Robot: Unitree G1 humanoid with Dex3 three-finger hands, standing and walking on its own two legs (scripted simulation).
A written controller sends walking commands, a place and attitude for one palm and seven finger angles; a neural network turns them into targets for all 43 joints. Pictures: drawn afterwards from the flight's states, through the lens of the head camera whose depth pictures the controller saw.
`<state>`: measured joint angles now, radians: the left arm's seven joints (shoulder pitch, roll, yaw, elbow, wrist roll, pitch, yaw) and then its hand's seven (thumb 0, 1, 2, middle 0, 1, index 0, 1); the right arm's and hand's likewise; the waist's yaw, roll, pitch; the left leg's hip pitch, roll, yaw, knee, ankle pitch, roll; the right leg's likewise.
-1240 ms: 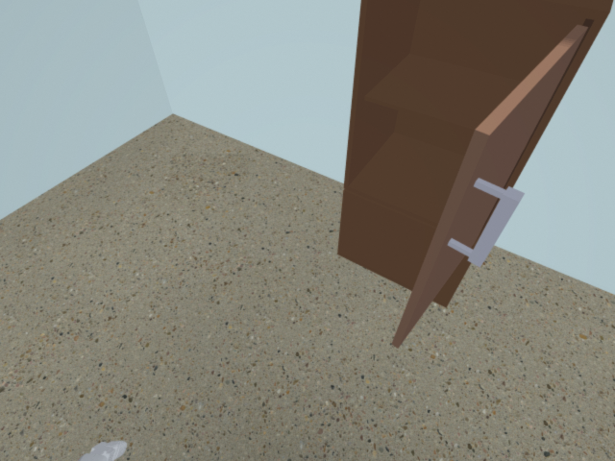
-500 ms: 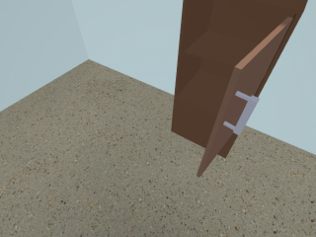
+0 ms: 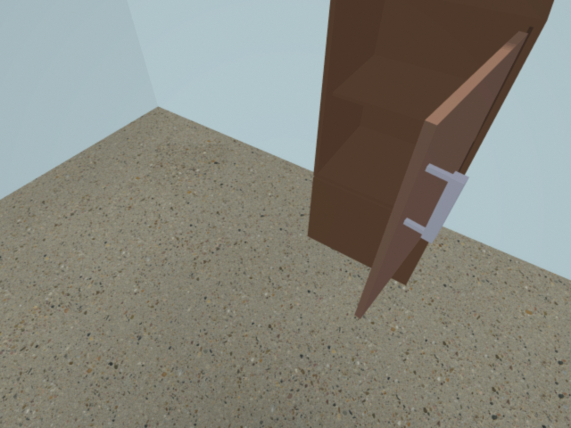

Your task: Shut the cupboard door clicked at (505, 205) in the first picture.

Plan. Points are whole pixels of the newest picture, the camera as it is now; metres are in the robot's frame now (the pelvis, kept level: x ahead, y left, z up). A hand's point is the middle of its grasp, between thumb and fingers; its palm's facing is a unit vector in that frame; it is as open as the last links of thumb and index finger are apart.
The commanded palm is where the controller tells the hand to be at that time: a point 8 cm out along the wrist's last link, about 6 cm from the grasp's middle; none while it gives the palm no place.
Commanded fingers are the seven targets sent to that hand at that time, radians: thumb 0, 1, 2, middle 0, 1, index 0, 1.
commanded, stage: look at it before walking up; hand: left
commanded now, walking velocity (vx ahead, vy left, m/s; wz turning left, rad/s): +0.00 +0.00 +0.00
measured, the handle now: (431, 204) +0.48 -0.22 +0.05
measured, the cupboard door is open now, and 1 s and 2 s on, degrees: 82 82 82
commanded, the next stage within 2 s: walk around to get in front in 0.20 s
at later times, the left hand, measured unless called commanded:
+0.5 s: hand out of the picture +0.07 +0.24 -0.17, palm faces -0.06 -0.94 -0.32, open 7.4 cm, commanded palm none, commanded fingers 0.00 0.90 0.90 -0.20 -0.30 -0.20 -0.30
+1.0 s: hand out of the picture +0.07 +0.18 -0.17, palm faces -0.24 -0.94 -0.24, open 7.4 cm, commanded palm none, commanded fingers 0.00 0.90 0.90 -0.20 -0.30 -0.20 -0.30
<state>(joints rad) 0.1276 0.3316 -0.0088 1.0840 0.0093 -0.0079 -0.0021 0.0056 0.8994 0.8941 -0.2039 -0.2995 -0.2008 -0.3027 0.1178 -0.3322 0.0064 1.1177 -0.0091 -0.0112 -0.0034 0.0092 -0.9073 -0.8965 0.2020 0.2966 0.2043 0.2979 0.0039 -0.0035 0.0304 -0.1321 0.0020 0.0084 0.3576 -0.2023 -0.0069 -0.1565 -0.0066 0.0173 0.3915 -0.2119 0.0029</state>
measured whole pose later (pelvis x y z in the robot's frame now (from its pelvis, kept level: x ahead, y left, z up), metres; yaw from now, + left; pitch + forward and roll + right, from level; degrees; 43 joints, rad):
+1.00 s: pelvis -0.02 +0.00 -0.01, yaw -19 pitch +2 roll +1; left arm 0.27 0.19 0.05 0.93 0.02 0.04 0.00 0.01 0.90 0.89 -0.21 -0.30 -0.20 -0.30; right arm 0.12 -0.23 -0.06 0.94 -0.01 0.05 -0.03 0.01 -0.91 -0.90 0.20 0.30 0.20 0.30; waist 0.05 -0.01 0.06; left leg -0.42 0.03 -0.01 0.91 -0.40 -0.07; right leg -0.33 0.09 0.15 0.48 -0.17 -0.04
